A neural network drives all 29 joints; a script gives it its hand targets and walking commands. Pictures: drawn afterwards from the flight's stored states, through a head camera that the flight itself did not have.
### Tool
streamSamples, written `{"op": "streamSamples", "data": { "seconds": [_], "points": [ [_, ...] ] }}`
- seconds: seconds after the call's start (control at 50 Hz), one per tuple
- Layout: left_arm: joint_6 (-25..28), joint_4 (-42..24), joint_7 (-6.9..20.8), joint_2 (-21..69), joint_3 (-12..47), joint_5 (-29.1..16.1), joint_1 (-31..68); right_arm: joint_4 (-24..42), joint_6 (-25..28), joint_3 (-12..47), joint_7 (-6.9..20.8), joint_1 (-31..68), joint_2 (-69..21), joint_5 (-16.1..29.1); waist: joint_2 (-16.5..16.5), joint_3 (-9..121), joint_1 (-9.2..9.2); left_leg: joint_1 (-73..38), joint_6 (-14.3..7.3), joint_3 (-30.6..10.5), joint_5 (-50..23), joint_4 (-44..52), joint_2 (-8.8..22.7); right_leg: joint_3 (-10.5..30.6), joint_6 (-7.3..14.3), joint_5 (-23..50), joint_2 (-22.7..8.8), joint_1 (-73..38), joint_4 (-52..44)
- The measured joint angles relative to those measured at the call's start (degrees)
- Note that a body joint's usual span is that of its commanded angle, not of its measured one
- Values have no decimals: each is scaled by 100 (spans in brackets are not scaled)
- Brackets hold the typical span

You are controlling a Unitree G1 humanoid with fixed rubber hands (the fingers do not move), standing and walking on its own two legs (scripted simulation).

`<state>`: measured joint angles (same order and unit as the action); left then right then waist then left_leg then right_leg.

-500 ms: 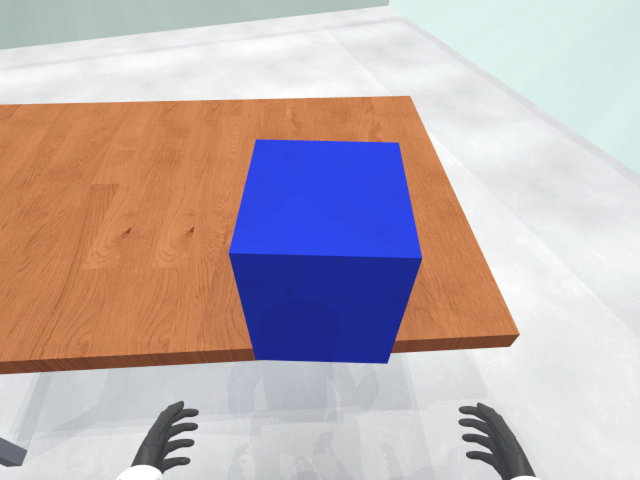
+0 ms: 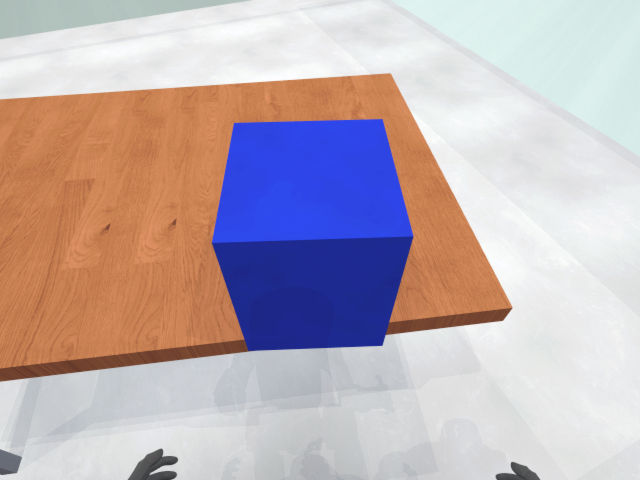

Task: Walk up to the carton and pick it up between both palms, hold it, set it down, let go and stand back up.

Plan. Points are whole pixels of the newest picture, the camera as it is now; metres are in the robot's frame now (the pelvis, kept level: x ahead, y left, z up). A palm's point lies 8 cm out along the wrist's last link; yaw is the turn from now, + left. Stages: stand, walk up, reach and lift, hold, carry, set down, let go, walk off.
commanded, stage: stand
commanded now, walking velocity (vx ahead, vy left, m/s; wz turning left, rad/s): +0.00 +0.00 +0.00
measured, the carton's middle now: (312, 240) +0.42 +0.02 +0.06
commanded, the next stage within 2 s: none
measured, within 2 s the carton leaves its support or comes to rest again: neither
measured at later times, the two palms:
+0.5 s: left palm out of the picture +0.09 +0.24 -0.10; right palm out of the picture +0.02 -0.25 -0.12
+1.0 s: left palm out of the picture +0.09 +0.24 -0.11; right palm out of the picture +0.00 -0.24 -0.13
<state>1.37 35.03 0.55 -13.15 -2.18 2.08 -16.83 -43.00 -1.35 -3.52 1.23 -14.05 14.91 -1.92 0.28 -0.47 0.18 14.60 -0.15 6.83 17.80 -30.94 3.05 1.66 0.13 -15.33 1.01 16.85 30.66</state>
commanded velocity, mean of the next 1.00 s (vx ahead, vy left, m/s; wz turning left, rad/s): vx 0.00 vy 0.00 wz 0.00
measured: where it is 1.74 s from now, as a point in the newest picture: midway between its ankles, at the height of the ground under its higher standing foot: outside the picture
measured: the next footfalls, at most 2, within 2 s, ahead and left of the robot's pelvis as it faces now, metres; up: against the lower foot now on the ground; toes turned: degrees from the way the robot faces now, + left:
none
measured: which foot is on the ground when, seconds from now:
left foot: down 0.00-1.00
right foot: down 0.00-1.00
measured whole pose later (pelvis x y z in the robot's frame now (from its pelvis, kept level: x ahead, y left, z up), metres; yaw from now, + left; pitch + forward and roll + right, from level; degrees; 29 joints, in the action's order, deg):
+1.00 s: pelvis -0.01 +0.01 +0.00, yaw -5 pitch +2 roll +1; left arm 0.9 39.2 -1.6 -10.3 -1.2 1.6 -20.3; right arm -50.3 -1.9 -3.2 -0.5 -17.4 12.6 -1.3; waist 0.0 1.3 -1.4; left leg 14.5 -1.2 12.2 17.7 -30.5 3.1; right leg 7.0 -1.0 -14.4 1.5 19.7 32.3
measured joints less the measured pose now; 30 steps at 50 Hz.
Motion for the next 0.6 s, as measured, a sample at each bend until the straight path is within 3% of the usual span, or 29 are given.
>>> {"op": "streamSamples", "data": {
  "seconds": [0.6],
  "points": [
    [0, 194, -146, 246, 119, -37, -358, -447, -38, 73, -121, -372, -162, 39, -15, 223, -110, 160, -121, 432, -38, -34, -16, 433, -115, 113, 16, 396, 191]
  ]
}}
